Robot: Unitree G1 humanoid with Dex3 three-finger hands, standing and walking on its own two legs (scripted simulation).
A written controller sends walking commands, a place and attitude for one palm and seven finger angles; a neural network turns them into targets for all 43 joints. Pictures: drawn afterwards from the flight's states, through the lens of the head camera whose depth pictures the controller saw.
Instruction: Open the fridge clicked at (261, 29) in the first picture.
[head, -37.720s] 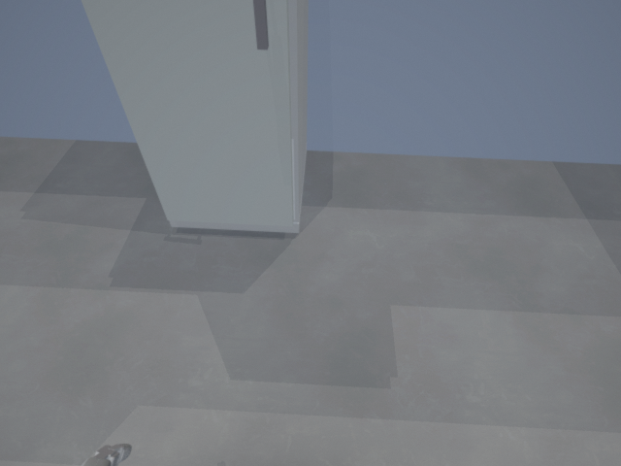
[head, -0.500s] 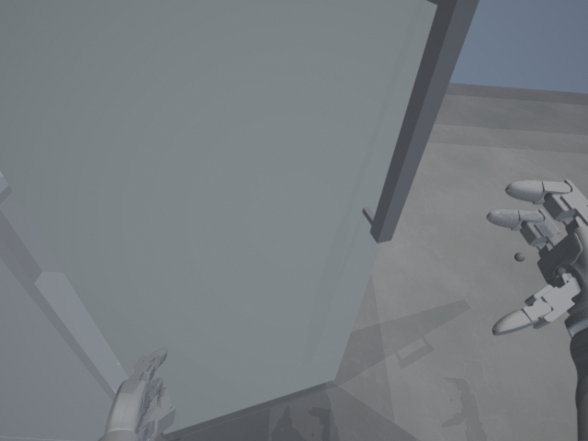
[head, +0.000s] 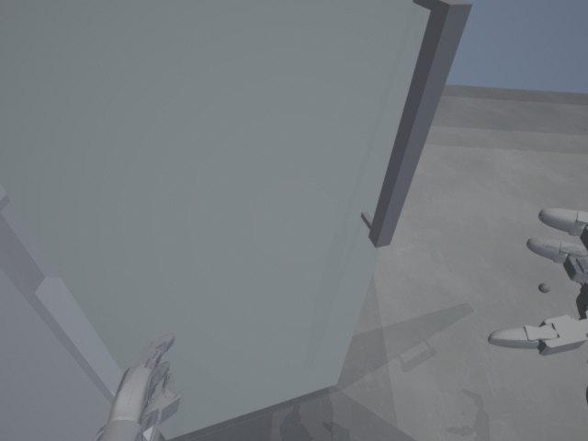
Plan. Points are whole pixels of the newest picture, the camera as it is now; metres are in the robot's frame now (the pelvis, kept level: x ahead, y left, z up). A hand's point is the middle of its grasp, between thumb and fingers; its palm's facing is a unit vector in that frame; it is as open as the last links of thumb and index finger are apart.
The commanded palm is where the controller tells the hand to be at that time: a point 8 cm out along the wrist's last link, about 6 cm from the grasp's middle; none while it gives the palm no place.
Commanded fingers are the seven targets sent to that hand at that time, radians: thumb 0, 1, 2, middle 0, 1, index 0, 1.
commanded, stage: draw the hand back to the body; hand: right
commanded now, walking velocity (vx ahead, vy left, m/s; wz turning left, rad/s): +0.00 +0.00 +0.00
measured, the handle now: (397, 141) +0.43 -0.13 +0.24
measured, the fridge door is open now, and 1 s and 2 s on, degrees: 70 70 70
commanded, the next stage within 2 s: step back with the hand held close in 0.96 s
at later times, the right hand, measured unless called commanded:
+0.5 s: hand (559, 309) +0.22 -0.27 +0.17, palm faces +0.44 +0.82 -0.37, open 9.5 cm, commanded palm +0.16 -0.31 +0.18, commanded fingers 0.00 -0.79 -0.85 0.20 0.36 0.20 0.36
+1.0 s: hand (567, 321) +0.20 -0.28 +0.16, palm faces +0.48 +0.80 -0.37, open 7.4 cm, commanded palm +0.15 -0.31 +0.18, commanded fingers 0.00 -0.90 -0.90 0.20 0.30 0.20 0.30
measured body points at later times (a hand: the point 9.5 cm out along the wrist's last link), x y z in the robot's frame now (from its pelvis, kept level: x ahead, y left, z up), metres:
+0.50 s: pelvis +0.02 -0.01 +0.01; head -0.01 +0.00 +0.46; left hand +0.20 +0.21 -0.07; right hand +0.19 -0.32 +0.19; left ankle -0.01 +0.12 -0.73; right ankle +0.02 -0.12 -0.73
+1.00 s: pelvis +0.01 -0.01 +0.01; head -0.01 +0.01 +0.46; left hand +0.20 +0.21 -0.07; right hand +0.17 -0.32 +0.19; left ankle -0.01 +0.12 -0.73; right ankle +0.02 -0.12 -0.73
